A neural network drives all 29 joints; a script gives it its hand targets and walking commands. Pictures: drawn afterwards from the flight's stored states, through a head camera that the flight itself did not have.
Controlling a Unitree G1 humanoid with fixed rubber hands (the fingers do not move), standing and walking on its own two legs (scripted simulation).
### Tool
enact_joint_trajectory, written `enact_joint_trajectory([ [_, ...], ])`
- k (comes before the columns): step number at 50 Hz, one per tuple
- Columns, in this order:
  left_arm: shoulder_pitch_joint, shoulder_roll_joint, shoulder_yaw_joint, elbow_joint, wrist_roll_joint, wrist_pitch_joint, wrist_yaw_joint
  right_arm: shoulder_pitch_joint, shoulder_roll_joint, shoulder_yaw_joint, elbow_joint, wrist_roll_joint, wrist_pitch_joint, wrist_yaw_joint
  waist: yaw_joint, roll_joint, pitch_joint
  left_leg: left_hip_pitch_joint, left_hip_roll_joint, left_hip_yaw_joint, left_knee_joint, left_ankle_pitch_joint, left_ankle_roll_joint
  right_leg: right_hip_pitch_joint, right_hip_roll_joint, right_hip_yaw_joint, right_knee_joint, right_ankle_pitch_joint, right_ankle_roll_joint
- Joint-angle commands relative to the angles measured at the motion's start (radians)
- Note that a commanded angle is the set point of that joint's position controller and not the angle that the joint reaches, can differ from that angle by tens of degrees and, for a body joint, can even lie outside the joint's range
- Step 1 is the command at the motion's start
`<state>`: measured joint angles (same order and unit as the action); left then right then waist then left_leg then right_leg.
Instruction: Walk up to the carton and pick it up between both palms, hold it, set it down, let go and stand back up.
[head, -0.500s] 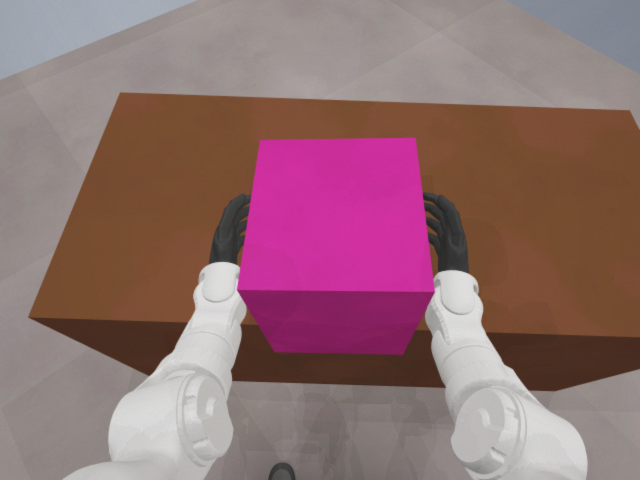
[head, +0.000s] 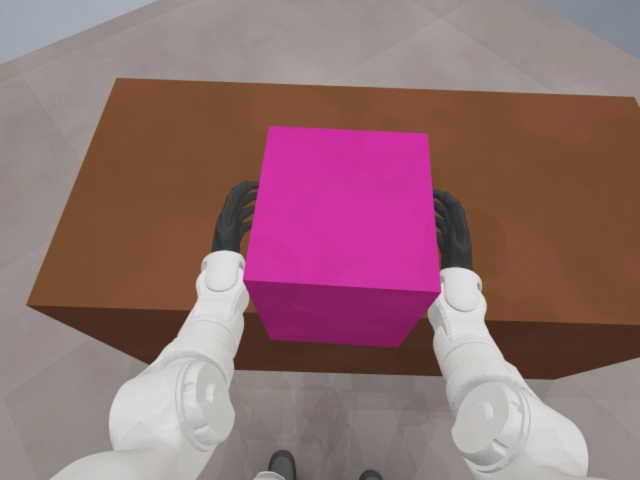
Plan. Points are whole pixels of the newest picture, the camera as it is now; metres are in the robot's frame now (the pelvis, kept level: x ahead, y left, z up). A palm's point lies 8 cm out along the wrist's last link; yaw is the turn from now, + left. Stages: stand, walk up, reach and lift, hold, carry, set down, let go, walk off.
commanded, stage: set down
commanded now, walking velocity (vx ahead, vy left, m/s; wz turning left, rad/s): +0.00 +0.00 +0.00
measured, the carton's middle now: (340, 248) +0.42 +0.02 -0.05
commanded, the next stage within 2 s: none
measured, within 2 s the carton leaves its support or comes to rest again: neither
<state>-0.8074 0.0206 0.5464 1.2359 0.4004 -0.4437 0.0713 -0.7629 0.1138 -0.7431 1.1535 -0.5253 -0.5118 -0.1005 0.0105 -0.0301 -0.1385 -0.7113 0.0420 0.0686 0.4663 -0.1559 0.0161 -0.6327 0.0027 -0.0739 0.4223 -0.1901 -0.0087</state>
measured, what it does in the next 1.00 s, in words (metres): stands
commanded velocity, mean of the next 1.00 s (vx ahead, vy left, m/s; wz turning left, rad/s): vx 0.00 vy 0.00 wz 0.00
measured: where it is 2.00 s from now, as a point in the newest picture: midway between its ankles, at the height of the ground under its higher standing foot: outside the picture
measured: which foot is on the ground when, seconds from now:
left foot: down 0.00-1.00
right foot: down 0.00-1.00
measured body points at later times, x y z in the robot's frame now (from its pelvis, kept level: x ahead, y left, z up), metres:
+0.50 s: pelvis +0.00 +0.00 +0.00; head +0.13 +0.03 +0.43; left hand +0.42 +0.17 -0.02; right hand +0.41 -0.13 -0.02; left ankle +0.02 +0.11 -0.73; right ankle -0.02 -0.12 -0.73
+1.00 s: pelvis -0.01 +0.00 -0.01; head +0.13 +0.03 +0.42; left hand +0.42 +0.17 -0.03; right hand +0.41 -0.13 -0.02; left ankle +0.02 +0.11 -0.73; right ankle -0.02 -0.12 -0.73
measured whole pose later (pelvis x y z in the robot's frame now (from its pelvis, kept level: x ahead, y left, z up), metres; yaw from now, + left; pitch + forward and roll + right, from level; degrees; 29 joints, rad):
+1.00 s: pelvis -0.01 +0.00 -0.01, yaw +0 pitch +24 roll -2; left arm -0.84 0.03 0.62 1.23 0.45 -0.46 0.06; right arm -0.80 0.12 -0.75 1.15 -0.51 -0.49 -0.08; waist 0.00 -0.04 -0.14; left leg -0.79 0.05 0.07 0.55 -0.19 0.02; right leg -0.71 0.00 -0.07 0.52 -0.22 -0.01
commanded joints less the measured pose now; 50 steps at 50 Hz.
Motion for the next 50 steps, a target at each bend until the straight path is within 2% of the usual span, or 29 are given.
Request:
enact_joint_trajectory([
  [1, -0.533, -0.463, -0.184, -0.07, 0.07, -0.065, -0.071, -0.421, 0.546, 0.275, 0.111, -0.117, -0.007, 0.137, 0.031, 0.045, -0.63, 0.32, -0.005, 0.033, 0.025, 0.356, -0.037, 0.344, 0.0, -0.004, 0.031, 0.34, -0.004],
  [3, -0.532, -0.46, -0.171, -0.052, 0.071, -0.068, -0.077, -0.423, 0.556, 0.274, 0.107, -0.121, -0.006, 0.137, 0.034, 0.026, -0.61, 0.259, -0.015, 0.034, 0.017, 0.306, -0.026, 0.378, -0.006, 0.002, 0.045, 0.343, 0.008],
  [4, -0.535, -0.457, -0.171, -0.053, 0.076, -0.065, -0.076, -0.415, 0.556, 0.265, 0.108, -0.128, -0.003, 0.139, 0.023, 0.024, -0.61, 0.259, -0.01, 0.036, 0.005, 0.286, -0.024, 0.389, -0.005, -0.001, 0.046, 0.345, 0.009],
  [6, -0.506, -0.46, -0.159, -0.037, 0.074, -0.061, -0.073, -0.413, 0.539, 0.273, 0.105, -0.119, -0.006, 0.144, 0.045, 0.038, -0.598, 0.264, -0.012, 0.033, 0.006, 0.309, -0.024, 0.379, -0.003, -0.004, 0.045, 0.338, 0.004],
  [11, -0.497, -0.452, -0.166, -0.058, 0.081, -0.068, -0.064, -0.412, 0.529, 0.268, 0.094, -0.124, -0.02, 0.142, 0.039, 0.035, -0.62, 0.309, -0.005, 0.026, 0.039, 0.37, -0.033, 0.31, 0.008, -0.007, 0.044, 0.329, -0.003],
  [13, -0.503, -0.451, -0.164, -0.065, 0.088, -0.072, -0.059, -0.412, 0.522, 0.263, 0.114, -0.128, -0.017, 0.144, 0.036, 0.055, -0.629, 0.319, -0.001, 0.018, 0.046, 0.373, -0.032, 0.28, 0.004, -0.008, 0.048, 0.307, -0.005],
  [16, -0.504, -0.455, -0.161, -0.048, 0.079, -0.063, -0.065, -0.419, 0.524, 0.256, 0.1, -0.125, -0.016, 0.141, 0.027, 0.043, -0.615, 0.321, -0.001, 0.023, 0.052, 0.353, -0.03, 0.28, 0.006, -0.01, 0.045, 0.306, -0.002],
  [17, -0.49, -0.456, -0.161, -0.06, 0.088, -0.066, -0.063, -0.407, 0.516, 0.251, 0.107, -0.123, -0.019, 0.142, 0.035, 0.062, -0.62, 0.314, -0.001, 0.022, 0.05, 0.359, -0.034, 0.282, 0.005, -0.009, 0.047, 0.314, -0.006],
  [18, -0.501, -0.441, -0.158, -0.057, 0.083, -0.065, -0.065, -0.407, 0.524, 0.248, 0.113, -0.12, -0.013, 0.141, 0.022, 0.04, -0.604, 0.3, -0.004, 0.019, 0.051, 0.347, -0.027, 0.283, 0.003, -0.005, 0.048, 0.312, -0.002],
  [20, -0.488, -0.436, -0.147, -0.064, 0.083, -0.067, -0.066, -0.397, 0.529, 0.25, 0.118, -0.123, -0.01, 0.142, 0.031, 0.032, -0.601, 0.268, -0.004, 0.025, 0.042, 0.321, -0.026, 0.315, -0.001, -0.001, 0.051, 0.31, -0.005],
  [21, -0.489, -0.435, -0.155, -0.047, 0.088, -0.066, -0.068, -0.399, 0.534, 0.254, 0.123, -0.113, -0.009, 0.141, 0.033, 0.046, -0.591, 0.252, -0.01, 0.033, 0.047, 0.326, -0.027, 0.326, -0.004, 0.002, 0.06, 0.327, -0.005],
  [24, -0.486, -0.441, -0.145, -0.037, 0.092, -0.063, -0.072, -0.412, 0.519, 0.242, 0.106, -0.132, -0.013, 0.142, 0.018, 0.046, -0.586, 0.263, -0.009, 0.021, 0.059, 0.305, -0.026, 0.28, -0.003, -0.003, 0.063, 0.282, -0.003],
  [28, -0.477, -0.428, -0.135, -0.044, 0.105, -0.055, -0.068, -0.415, 0.512, 0.242, 0.114, -0.118, -0.012, 0.146, 0.031, 0.052, -0.595, 0.29, -0.008, 0.021, 0.073, 0.338, -0.025, 0.261, 0.003, -0.006, 0.064, 0.286, -0.004],
  [31, -0.461, -0.411, -0.114, -0.044, 0.115, -0.058, -0.066, -0.395, 0.514, 0.231, 0.114, -0.125, -0.011, 0.143, 0.034, 0.045, -0.571, 0.257, -0.011, 0.021, 0.062, 0.317, -0.022, 0.288, -0.003, -0.001, 0.076, 0.32, 0.003],
  [33, -0.449, -0.401, -0.084, -0.017, 0.122, -0.055, -0.072, -0.398, 0.508, 0.233, 0.107, -0.124, 0.001, 0.141, 0.037, 0.026, -0.526, 0.226, -0.016, 0.022, 0.053, 0.248, -0.009, 0.297, -0.009, 0.006, 0.069, 0.27, 0.007],
  [34, -0.462, -0.405, -0.097, -0.03, 0.118, -0.053, -0.071, -0.398, 0.508, 0.227, 0.104, -0.123, 0.004, 0.142, 0.024, 0.025, -0.546, 0.245, -0.009, 0.016, 0.049, 0.256, -0.01, 0.282, -0.005, 0.001, 0.07, 0.269, 0.008],
  [35, -0.457, -0.396, -0.096, -0.043, 0.114, -0.05, -0.071, -0.392, 0.495, 0.226, 0.102, -0.126, 0.008, 0.144, 0.027, 0.038, -0.537, 0.247, -0.01, 0.014, 0.053, 0.257, -0.012, 0.273, -0.005, 0.002, 0.067, 0.258, 0.005],
  [36, -0.462, -0.404, -0.118, -0.054, 0.11, -0.051, -0.069, -0.393, 0.488, 0.223, 0.105, -0.124, 0.004, 0.143, 0.011, 0.052, -0.571, 0.268, -0.008, 0.016, 0.064, 0.293, -0.015, 0.255, -0.005, 0.0, 0.072, 0.274, 0.001],
  [38, -0.464, -0.393, -0.105, -0.045, 0.116, -0.044, -0.062, -0.409, 0.48, 0.226, 0.1, -0.109, 0.004, 0.145, 0.03, 0.066, -0.562, 0.299, -0.006, 0.012, 0.074, 0.311, -0.019, 0.211, -0.002, -0.005, 0.074, 0.243, -0.003],
  [42, -0.458, -0.363, -0.086, -0.027, 0.119, -0.042, -0.065, -0.386, 0.473, 0.206, 0.117, -0.118, 0.015, 0.145, 0.021, 0.044, -0.532, 0.29, -0.008, 0.006, 0.075, 0.282, -0.013, 0.195, -0.001, -0.004, 0.07, 0.208, -0.004],
  [46, -0.446, -0.323, -0.083, -0.028, 0.104, -0.044, -0.061, -0.389, 0.427, 0.224, 0.098, -0.089, 0.016, 0.135, 0.033, 0.05, -0.57, 0.254, -0.013, 0.007, 0.091, 0.308, -0.01, 0.226, -0.004, 0.009, 0.09, 0.255, -0.003],
  [48, -0.463, -0.288, -0.065, -0.028, 0.098, -0.048, -0.058, -0.397, 0.409, 0.218, 0.078, -0.103, 0.017, 0.129, 0.027, 0.028, -0.587, 0.23, -0.013, 0.011, 0.09, 0.273, -0.003, 0.235, -0.004, 0.011, 0.097, 0.245, 0.004],
  [50, -0.465, -0.23, -0.05, -0.025, 0.105, -0.046, -0.053, -0.392, 0.368, 0.208, 0.094, -0.088, 0.029, 0.122, 0.034, 0.033, -0.574, 0.217, -0.017, 0.018, 0.088, 0.254, 0.003, 0.247, -0.01, 0.014, 0.099, 0.244, 0.009],
])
